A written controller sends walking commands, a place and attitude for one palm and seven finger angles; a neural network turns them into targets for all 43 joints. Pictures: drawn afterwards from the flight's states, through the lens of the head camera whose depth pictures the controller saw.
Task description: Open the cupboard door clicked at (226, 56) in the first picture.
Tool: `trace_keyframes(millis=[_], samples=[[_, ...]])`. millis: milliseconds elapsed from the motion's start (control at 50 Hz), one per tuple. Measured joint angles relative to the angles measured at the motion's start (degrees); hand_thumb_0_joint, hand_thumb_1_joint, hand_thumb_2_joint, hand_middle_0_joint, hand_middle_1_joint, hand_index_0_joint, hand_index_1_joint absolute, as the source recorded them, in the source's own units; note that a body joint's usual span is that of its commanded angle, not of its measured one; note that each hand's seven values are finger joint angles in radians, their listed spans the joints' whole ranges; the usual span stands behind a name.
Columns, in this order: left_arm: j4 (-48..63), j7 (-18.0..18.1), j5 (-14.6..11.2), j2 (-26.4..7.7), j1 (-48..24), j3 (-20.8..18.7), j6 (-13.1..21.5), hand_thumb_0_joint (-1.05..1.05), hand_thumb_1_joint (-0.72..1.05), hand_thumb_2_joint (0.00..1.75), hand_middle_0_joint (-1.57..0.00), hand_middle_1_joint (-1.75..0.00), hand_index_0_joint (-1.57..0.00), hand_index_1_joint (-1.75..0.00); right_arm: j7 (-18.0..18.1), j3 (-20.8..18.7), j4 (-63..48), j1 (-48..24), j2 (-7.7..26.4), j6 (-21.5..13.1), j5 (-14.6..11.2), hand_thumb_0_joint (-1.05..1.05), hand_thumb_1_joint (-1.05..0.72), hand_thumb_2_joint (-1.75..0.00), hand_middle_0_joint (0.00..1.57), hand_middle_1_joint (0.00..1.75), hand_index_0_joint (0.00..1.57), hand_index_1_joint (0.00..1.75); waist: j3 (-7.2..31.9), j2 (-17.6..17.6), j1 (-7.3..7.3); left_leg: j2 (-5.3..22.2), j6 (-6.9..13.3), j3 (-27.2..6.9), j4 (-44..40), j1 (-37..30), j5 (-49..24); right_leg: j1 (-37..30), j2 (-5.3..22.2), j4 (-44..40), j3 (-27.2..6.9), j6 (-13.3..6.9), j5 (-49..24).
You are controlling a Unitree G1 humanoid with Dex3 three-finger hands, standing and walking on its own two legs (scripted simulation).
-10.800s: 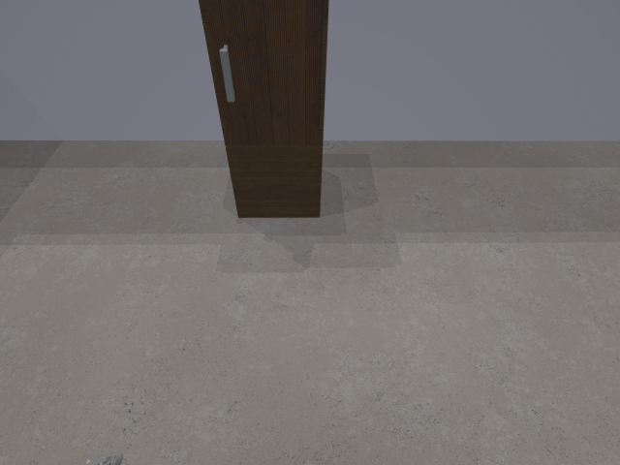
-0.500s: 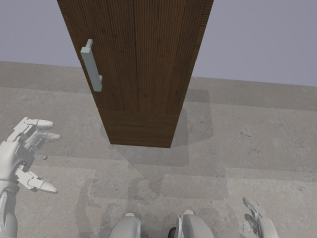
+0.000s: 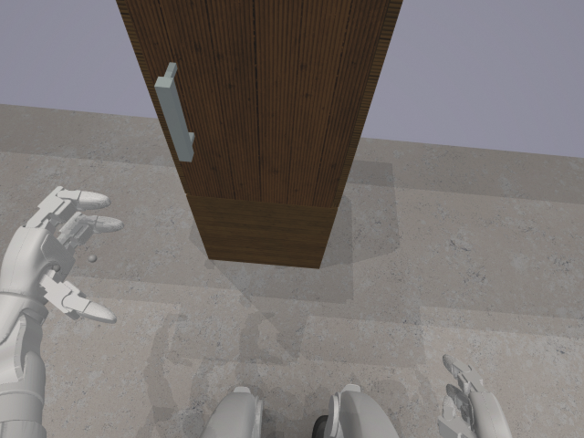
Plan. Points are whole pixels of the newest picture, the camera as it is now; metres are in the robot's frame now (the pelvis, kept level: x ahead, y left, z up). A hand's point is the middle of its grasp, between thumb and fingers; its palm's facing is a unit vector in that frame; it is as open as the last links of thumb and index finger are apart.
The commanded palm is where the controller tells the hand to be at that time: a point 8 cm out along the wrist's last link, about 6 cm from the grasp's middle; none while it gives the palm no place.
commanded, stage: move the hooked fingers beside the handle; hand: left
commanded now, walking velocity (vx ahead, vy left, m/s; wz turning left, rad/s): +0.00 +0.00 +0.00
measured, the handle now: (179, 115) +0.59 +0.23 +0.03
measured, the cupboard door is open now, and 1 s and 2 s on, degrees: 0 0 0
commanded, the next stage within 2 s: none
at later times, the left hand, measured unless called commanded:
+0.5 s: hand (118, 197) +0.41 +0.27 +0.04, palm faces -0.03 -1.00 -0.04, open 14.0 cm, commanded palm +0.40 +0.31 +0.04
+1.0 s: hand (127, 155) +0.49 +0.28 +0.04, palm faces -0.03 -1.00 -0.03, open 14.0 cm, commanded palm +0.48 +0.31 +0.04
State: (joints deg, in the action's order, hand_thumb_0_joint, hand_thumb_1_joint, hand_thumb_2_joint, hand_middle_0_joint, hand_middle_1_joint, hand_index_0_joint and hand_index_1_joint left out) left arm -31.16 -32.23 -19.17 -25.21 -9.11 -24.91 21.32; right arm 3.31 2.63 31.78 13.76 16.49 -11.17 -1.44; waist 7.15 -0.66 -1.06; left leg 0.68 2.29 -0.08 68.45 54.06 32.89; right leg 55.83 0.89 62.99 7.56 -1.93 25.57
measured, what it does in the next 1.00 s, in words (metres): stands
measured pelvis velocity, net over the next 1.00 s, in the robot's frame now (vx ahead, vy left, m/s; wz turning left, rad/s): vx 0.00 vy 0.01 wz -0.04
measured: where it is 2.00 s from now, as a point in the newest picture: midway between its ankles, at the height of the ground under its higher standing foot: outside the picture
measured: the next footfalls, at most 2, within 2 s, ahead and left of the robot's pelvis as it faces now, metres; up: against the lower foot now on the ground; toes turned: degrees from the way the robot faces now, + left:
none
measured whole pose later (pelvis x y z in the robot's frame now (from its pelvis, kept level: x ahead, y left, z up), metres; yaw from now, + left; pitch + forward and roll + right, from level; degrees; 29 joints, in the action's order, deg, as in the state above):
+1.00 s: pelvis +0.00 +0.01 -0.02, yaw -2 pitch +26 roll -5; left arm -66.9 -31.1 -8.1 -41.5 -47.2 -32.0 23.6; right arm 1.6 3.8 34.5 18.9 17.4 1.3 0.3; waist 6.2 -0.8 -9.2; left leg 1.9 3.0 0.4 72.2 65.6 33.2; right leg 67.0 -0.3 64.8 7.1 -1.4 24.2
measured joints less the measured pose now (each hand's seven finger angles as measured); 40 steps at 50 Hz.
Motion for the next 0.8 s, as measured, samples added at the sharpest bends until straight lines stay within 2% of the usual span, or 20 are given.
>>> trace_keyframes(millis=[180,500,800], samples=[[-6.36,1.28,1.78,-2.01,-6.76,-1.39,-0.54,-0.01,-0.5,0.3,-0.3,-1.2,-0.3,-1.2,-0.38,0.14,0.07,1.45,-0.09,1.78,0.06,0.01,-0.9,-0.9,0.2,0.3,0.21,0.3,0.13,0.33,-1.63,0.32,0.11,0.86,-0.65,0.89,-0.41,1.37,-0.37,-0.43,-0.85,0.07,-0.67],[-19.79,1.55,5.61,-6.02,-19.75,-3.67,1.55,-0.01,-0.5,0.3,-0.3,-1.2,-0.3,-1.2,-0.97,-0.3,2.64,4.35,0.45,5.99,0.59,0.01,-0.9,-0.9,0.2,0.3,0.2,0.3,-0.18,0.36,-3.88,0.65,0.33,1.3,-0.12,3.95,-0.44,4.52,-0.72,-0.24,-1.29,0.25,-1.13],[-31.41,0.41,8.74,-12.96,-30.94,-7.29,3.02,-0.01,-0.5,0.3,-0.3,-1.2,-0.3,-1.2,-1.66,0.45,2.32,5.05,0.59,10.61,1.21,0.0,-0.9,-0.9,0.2,0.3,0.2,0.3,-0.68,0.28,-6.43,1.38,0.52,1.25,2.05,7.97,0.17,8.32,-1.37,0.97,-1.23,0.36,-1.27]])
